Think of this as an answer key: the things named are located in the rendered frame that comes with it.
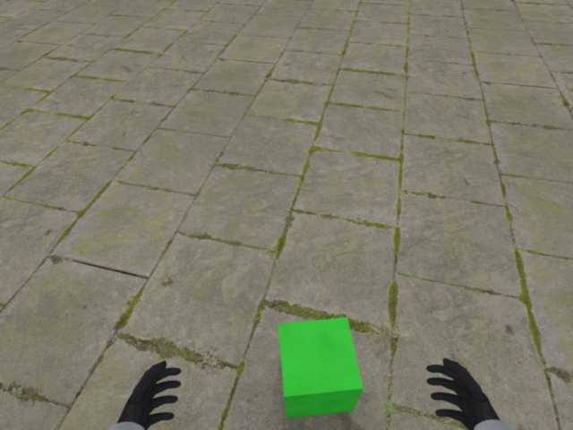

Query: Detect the right robot hand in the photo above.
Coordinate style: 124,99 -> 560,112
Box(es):
426,358 -> 500,430

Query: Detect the left robot hand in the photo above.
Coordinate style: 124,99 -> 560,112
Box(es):
117,361 -> 181,430

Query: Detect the carton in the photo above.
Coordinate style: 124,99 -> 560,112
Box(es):
278,317 -> 363,418

